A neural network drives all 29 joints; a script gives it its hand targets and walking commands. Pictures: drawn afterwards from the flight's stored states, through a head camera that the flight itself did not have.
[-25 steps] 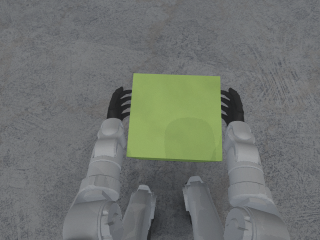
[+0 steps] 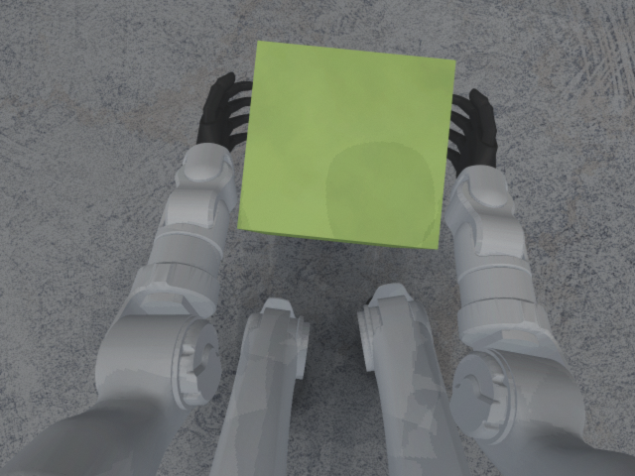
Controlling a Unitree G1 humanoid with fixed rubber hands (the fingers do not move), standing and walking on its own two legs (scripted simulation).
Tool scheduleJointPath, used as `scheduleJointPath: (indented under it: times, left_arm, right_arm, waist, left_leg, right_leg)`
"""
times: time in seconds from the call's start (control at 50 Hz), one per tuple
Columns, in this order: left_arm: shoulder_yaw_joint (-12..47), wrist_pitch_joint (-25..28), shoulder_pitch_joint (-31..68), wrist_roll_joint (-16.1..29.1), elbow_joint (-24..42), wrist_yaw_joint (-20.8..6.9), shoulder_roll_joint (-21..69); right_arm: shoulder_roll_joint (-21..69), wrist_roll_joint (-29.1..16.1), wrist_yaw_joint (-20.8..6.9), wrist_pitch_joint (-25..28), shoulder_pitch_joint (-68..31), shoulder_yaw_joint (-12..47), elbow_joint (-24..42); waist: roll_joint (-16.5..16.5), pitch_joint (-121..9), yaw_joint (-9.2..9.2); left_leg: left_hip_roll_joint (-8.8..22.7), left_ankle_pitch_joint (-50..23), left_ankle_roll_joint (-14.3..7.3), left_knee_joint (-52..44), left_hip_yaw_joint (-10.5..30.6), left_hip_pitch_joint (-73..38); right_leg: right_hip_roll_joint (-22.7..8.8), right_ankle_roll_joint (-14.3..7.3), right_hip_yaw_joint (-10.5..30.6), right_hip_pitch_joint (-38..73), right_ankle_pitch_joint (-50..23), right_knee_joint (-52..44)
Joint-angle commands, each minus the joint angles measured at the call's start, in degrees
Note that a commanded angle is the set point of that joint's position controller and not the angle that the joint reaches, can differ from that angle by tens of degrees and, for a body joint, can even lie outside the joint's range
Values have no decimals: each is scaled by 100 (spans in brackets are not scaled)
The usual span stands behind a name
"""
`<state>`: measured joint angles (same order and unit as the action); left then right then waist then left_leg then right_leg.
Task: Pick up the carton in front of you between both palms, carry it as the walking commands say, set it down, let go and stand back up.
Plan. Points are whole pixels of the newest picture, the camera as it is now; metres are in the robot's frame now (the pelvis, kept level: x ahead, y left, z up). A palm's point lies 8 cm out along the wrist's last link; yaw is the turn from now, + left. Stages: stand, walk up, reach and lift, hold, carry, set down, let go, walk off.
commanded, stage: set down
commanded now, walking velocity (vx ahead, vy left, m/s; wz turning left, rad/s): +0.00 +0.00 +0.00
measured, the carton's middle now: (340, 167) +0.47 -0.04 -0.19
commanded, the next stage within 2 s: none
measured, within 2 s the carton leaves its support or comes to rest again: rests again in 1.56 s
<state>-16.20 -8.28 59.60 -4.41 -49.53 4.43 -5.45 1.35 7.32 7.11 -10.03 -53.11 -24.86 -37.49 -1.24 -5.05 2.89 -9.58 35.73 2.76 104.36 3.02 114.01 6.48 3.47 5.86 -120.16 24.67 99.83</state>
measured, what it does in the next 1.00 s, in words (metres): lowers itself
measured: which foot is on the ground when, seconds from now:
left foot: down 0.00-1.00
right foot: down 0.00-1.00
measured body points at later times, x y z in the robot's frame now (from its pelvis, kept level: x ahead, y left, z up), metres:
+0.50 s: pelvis -0.01 +0.01 -0.09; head +0.34 +0.01 +0.19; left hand +0.54 +0.10 -0.26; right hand +0.48 -0.20 -0.25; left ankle +0.07 +0.12 -0.45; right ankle +0.12 -0.12 -0.45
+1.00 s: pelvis -0.01 +0.01 -0.10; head +0.34 +0.02 +0.18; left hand +0.53 +0.10 -0.28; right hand +0.48 -0.20 -0.27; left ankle +0.07 +0.12 -0.45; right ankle +0.12 -0.12 -0.45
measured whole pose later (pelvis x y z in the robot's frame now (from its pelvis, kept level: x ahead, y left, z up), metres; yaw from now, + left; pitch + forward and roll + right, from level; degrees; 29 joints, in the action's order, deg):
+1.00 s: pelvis -0.01 +0.01 -0.10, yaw +1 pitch +42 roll -2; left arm -8.1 -7.9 78.9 -3.3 -66.0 7.0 -12.3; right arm -6.2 6.4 3.7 -8.4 -69.4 -29.4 -52.9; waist -0.8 10.1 6.4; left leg -11.0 37.6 1.4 124.9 1.5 128.8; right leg 3.7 5.0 3.4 -132.5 27.9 118.7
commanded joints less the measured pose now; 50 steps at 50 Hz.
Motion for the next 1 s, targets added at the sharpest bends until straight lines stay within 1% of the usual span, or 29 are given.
scheduleJointPath:
  times: [0.0, 0.08, 0.18, 0.3, 0.36, 0.38, 0.42, 0.46, 0.52, 0.58, 0.68, 0.82, 0.98]
  left_arm:
    - [2206, 159, 3339, 316, 322, -1039, 4828]
    - [2106, 137, 3658, 320, 107, -1078, 4715]
    - [2129, 129, 4030, 402, -104, -1071, 4632]
    - [2342, 167, 4503, 637, -240, -983, 4497]
    - [2588, 200, 4767, 833, -92, -905, 4487]
    - [2676, 196, 4848, 874, -4, -876, 4520]
    - [2844, 197, 4941, 931, 190, -809, 4642]
    - [2867, 207, 4880, 890, 199, -774, 4738]
    - [2778, 183, 4729, 740, -13, -780, 4796]
    - [2612, 169, 4602, 655, -217, -828, 4785]
    - [2363, 216, 4625, 609, -469, -889, 4628]
    - [2056, 281, 4663, 466, -759, -937, 4165]
    - [1933, 365, 4688, 396, -841, -1017, 3814]
  right_arm:
    - [4776, -333, -846, 67, -3539, 2877, -30]
    - [4628, -335, -867, 60, -3873, 2699, -166]
    - [4381, -396, -927, 86, -4253, 2549, -264]
    - [4062, -590, -1039, 149, -4704, 2489, -298]
    - [3987, -780, -1086, 187, -5014, 2594, -107]
    - [3990, -872, -1115, 193, -5186, 2618, 34]
    - [4114, -1031, -1181, 188, -5142, 2638, 61]
    - [4150, -1069, -1266, 155, -4957, 2582, -162]
    - [4105, -939, -1416, 96, -4713, 2321, -554]
    - [4000, -744, -1525, 78, -4644, 2062, -752]
    - [3816, -571, -1590, 142, -4751, 1845, -849]
    - [3550, -451, -1618, 197, -4782, 1599, -1090]
    - [3357, -387, -1593, 279, -4612, 1332, -1379]
  waist:
    - [214, -5746, 44]
    - [163, -5672, 79]
    - [24, -5641, 195]
    - [-170, -5639, 360]
    - [-251, -5933, 434]
    - [-356, -6012, 487]
    - [-580, -6084, 517]
    - [-745, -5980, 473]
    - [-885, -5419, 449]
    - [-800, -4970, 515]
    - [-624, -4578, 581]
    - [-514, -4039, 510]
    - [-564, -3619, 465]
  left_leg:
    - [-200, -1101, -153, -962, -540, -1165]
    - [-183, -1041, -170, -679, -551, -940]
    - [-160, -1126, -158, -337, -540, -858]
    - [-128, -1341, -128, 74, -504, -958]
    - [-104, -1548, -135, 272, -488, -1205]
    - [-89, -1617, -151, 324, -483, -1314]
    - [-94, -1926, -129, 430, -500, -1465]
    - [-84, -2140, -105, 490, -477, -1478]
    - [-69, -2051, -94, 471, -404, -1259]
    - [-73, -1974, -125, 450, -315, -1032]
    - [-91, -1880, -175, 496, -262, -721]
    - [-79, -1592, -267, 542, -297, -234]
    - [-29, -1549, -317, 632, -293, 114]
  right_leg:
    - [236, 71, -785, 4789, -1389, -321]
    - [215, 62, -838, 4466, -1344, -2]
    - [165, 50, -936, 4073, -1439, 414]
    - [77, 36, -1046, 3673, -1637, 908]
    - [47, 30, -1101, 3634, -1812, 1133]
    - [44, 14, -1116, 3489, -1864, 1182]
    - [48, -11, -1091, 3443, -2131, 1300]
    - [35, -25, -1068, 3293, -2264, 1397]
    - [19, -37, -1071, 2755, -2041, 1441]
    - [9, -46, -1114, 2352, -1877, 1469]
    - [-17, -78, -1107, 2106, -1776, 1521]
    - [-25, -116, -1034, 1911, -1537, 1552]
    - [-33, -172, -924, 1822, -1573, 1617]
